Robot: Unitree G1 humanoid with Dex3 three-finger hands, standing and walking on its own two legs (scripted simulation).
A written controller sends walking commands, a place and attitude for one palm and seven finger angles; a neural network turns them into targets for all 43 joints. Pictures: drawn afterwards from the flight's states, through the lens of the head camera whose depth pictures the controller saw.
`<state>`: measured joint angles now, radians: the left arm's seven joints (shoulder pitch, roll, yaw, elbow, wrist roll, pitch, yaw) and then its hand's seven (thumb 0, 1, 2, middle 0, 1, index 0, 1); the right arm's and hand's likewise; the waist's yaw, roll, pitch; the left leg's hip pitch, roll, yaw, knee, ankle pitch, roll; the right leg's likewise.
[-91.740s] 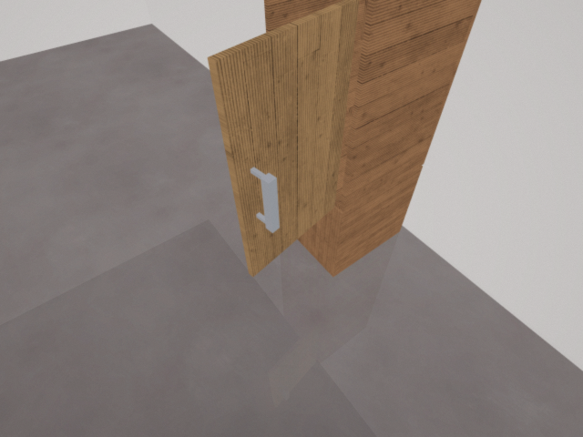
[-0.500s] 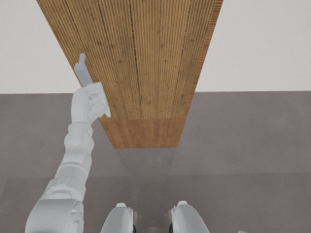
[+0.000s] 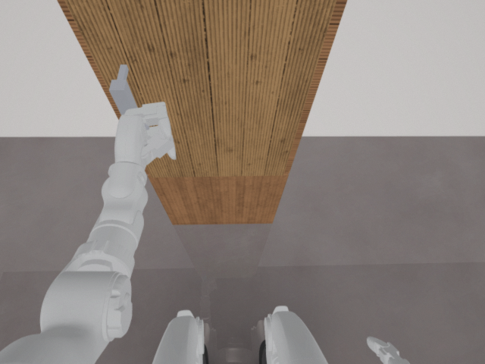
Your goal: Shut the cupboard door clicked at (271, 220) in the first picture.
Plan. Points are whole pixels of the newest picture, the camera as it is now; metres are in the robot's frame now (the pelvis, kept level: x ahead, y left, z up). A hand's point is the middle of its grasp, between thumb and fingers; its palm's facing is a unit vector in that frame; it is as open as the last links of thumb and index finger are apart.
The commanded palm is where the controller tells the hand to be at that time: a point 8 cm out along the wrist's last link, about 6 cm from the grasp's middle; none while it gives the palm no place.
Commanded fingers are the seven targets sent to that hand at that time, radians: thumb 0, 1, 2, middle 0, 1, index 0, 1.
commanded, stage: push the door shut along its arc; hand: left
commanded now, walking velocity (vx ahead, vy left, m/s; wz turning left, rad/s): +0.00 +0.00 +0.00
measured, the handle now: (134, 110) +0.54 +0.16 +0.05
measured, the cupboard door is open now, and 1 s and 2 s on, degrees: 1 0 0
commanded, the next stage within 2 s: pull the fist back off the door in 0.22 s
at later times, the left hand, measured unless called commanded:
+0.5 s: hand (173, 134) +0.48 +0.09 +0.05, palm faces +0.01 -1.00 -0.02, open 3.2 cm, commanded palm +0.47 +0.14 +0.05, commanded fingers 0.00 0.90 0.90 -1.30 -1.50 -1.30 -1.50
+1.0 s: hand (170, 160) +0.43 +0.10 +0.05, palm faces -0.01 -1.00 -0.01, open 3.2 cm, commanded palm +0.40 +0.15 +0.05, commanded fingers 0.00 0.90 0.90 -1.30 -1.50 -1.30 -1.50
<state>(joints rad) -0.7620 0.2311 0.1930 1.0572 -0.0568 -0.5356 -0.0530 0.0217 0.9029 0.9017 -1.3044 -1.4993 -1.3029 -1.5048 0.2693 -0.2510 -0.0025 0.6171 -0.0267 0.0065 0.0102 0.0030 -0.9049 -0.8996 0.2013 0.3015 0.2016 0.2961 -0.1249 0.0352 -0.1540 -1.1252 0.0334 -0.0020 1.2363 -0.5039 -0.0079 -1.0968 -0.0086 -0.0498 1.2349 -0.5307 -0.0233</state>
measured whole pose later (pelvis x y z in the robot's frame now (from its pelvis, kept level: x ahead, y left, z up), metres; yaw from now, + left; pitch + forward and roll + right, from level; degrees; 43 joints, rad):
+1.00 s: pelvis +0.00 +0.01 +0.01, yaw -2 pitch +21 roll -1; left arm -0.53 0.13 0.14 0.83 -0.07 -0.53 0.06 0.02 0.91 0.90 -1.30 -1.50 -1.30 -1.50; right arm 0.34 -0.24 -0.01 0.61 -0.03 0.02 0.04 0.01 -0.90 -0.90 0.20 0.30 0.20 0.30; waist -0.10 0.04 -0.16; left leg -1.05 0.02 0.01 1.19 -0.50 0.01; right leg -1.04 0.01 -0.01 1.17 -0.50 0.00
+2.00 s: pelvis +0.04 +0.00 +0.09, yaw -1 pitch +3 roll +0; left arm 0.24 0.28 0.08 -0.02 -0.09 -0.12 0.03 0.02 0.90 0.90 -1.14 -1.31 -1.13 -1.32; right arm 0.23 -0.24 0.02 0.53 0.04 -0.02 -0.10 0.01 -0.91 -0.90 0.20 0.30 0.20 0.30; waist 0.01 0.05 -0.08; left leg -0.41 0.00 0.00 0.72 -0.37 0.00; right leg -0.39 0.00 -0.02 0.72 -0.39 -0.01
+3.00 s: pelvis +0.04 +0.00 +0.11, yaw -1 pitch -4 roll +0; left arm 0.45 0.34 0.35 -0.35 -0.07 -0.08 0.10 0.02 0.89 0.90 -0.22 -0.30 -0.21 -0.31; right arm 0.21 -0.23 0.02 0.64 0.01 -0.12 -0.09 0.01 -0.90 -0.90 0.20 0.30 0.20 0.30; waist 0.07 0.08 -0.01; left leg -0.11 0.01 0.00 0.44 -0.26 -0.01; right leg -0.09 0.01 -0.02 0.44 -0.27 -0.02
